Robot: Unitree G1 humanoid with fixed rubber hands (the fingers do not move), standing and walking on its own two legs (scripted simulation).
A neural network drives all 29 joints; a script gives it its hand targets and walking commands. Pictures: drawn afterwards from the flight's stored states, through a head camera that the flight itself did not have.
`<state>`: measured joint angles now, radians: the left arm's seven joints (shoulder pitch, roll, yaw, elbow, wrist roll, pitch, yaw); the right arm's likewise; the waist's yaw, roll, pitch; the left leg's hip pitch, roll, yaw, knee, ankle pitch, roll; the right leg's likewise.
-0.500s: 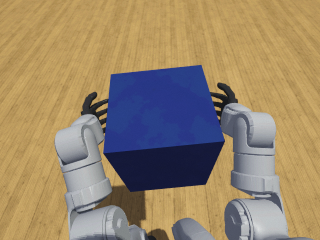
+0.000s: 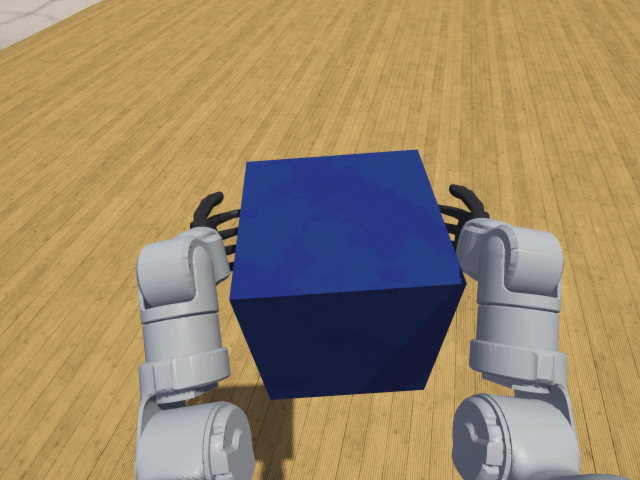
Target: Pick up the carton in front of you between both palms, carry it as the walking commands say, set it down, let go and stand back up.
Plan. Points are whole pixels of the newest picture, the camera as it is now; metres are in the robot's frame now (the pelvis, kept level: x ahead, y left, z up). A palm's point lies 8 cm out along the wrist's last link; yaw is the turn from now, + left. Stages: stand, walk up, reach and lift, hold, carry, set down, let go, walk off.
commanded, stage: carry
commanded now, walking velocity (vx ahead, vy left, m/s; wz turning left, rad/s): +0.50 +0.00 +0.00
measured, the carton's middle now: (339, 281) +0.35 +0.00 +0.07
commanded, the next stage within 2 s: none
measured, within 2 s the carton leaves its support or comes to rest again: neither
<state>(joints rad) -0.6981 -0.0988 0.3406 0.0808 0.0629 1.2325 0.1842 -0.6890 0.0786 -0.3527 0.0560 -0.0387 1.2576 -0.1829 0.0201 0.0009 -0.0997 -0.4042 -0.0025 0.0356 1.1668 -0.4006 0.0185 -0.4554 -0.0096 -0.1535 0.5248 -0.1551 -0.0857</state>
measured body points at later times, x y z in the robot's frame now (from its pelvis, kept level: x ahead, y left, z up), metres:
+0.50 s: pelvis +0.31 +0.05 +0.01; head +0.32 +0.06 +0.46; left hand +0.60 +0.19 +0.09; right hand +0.58 -0.11 +0.09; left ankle +0.36 +0.12 -0.73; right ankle +0.19 -0.07 -0.64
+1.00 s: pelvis +0.62 -0.02 +0.00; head +0.60 -0.03 +0.45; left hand +0.86 +0.14 +0.07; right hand +0.87 -0.16 +0.07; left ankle +0.48 +0.11 -0.63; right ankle +0.70 -0.10 -0.73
